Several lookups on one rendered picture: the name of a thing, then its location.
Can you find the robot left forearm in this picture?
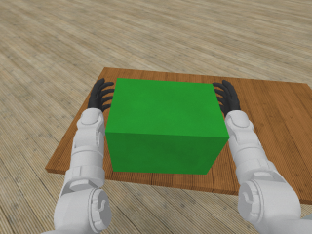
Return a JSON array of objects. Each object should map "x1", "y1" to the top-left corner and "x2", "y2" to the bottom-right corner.
[{"x1": 54, "y1": 108, "x2": 105, "y2": 228}]

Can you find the robot right forearm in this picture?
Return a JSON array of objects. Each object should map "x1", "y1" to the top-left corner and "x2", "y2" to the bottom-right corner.
[{"x1": 224, "y1": 110, "x2": 301, "y2": 217}]

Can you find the carton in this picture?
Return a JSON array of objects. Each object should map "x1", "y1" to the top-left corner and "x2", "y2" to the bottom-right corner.
[{"x1": 105, "y1": 78, "x2": 230, "y2": 175}]

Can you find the robot left upper arm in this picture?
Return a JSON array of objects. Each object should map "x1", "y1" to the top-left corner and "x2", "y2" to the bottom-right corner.
[{"x1": 40, "y1": 187, "x2": 112, "y2": 234}]

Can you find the robot right upper arm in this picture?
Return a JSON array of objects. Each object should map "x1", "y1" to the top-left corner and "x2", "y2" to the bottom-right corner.
[{"x1": 237, "y1": 179, "x2": 312, "y2": 234}]

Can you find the robot left hand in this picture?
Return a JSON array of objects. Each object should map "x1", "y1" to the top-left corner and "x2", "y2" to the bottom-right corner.
[{"x1": 87, "y1": 78, "x2": 115, "y2": 113}]

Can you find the table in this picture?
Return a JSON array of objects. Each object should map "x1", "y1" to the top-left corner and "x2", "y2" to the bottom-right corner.
[{"x1": 45, "y1": 67, "x2": 312, "y2": 220}]

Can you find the robot right hand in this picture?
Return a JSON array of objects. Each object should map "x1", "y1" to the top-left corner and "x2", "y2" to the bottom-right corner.
[{"x1": 212, "y1": 79, "x2": 241, "y2": 118}]

